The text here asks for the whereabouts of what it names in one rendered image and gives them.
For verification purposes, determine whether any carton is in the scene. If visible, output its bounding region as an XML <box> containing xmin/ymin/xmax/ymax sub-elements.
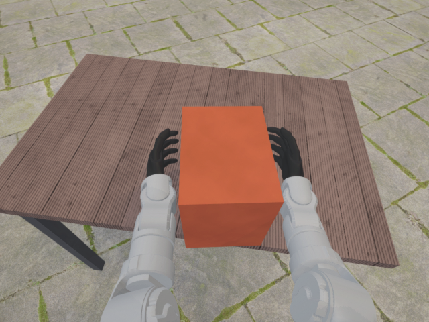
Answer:
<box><xmin>178</xmin><ymin>106</ymin><xmax>284</xmax><ymax>248</ymax></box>

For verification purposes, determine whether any left robot forearm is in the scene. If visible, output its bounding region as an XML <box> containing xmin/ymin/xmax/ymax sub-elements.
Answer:
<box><xmin>100</xmin><ymin>174</ymin><xmax>176</xmax><ymax>322</ymax></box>

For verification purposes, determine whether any table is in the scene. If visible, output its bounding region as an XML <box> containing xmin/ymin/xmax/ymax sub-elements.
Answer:
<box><xmin>0</xmin><ymin>54</ymin><xmax>400</xmax><ymax>271</ymax></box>

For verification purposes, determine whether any right robot upper arm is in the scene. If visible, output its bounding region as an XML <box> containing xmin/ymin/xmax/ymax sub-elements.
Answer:
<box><xmin>290</xmin><ymin>270</ymin><xmax>376</xmax><ymax>322</ymax></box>

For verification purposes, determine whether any right robot forearm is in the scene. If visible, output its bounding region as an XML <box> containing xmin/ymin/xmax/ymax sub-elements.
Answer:
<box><xmin>280</xmin><ymin>176</ymin><xmax>377</xmax><ymax>322</ymax></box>

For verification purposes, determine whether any robot right hand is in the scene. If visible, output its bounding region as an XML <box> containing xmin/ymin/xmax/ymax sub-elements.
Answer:
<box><xmin>267</xmin><ymin>127</ymin><xmax>304</xmax><ymax>180</ymax></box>

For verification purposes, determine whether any left robot upper arm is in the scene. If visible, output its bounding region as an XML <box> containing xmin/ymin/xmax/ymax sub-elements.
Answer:
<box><xmin>101</xmin><ymin>286</ymin><xmax>180</xmax><ymax>322</ymax></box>

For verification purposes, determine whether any robot left hand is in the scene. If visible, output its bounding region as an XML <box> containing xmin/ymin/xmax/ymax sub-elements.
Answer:
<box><xmin>147</xmin><ymin>128</ymin><xmax>179</xmax><ymax>177</ymax></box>

